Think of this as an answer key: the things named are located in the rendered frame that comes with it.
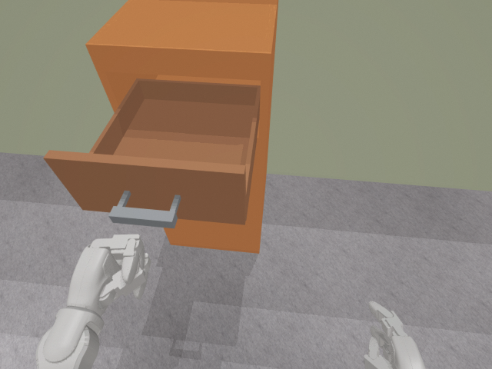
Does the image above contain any cabinet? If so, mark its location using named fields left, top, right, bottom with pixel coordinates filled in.
left=85, top=0, right=278, bottom=254

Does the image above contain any drawer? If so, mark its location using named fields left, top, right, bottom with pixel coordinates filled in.
left=44, top=78, right=261, bottom=225

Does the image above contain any right robot hand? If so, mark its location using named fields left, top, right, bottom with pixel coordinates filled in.
left=364, top=301, right=426, bottom=369

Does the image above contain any robot left forearm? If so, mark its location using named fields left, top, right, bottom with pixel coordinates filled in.
left=35, top=307, right=105, bottom=369

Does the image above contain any handle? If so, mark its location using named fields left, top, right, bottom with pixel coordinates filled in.
left=109, top=191, right=181, bottom=228

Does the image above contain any left robot hand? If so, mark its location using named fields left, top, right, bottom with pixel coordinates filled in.
left=67, top=234, right=151, bottom=316

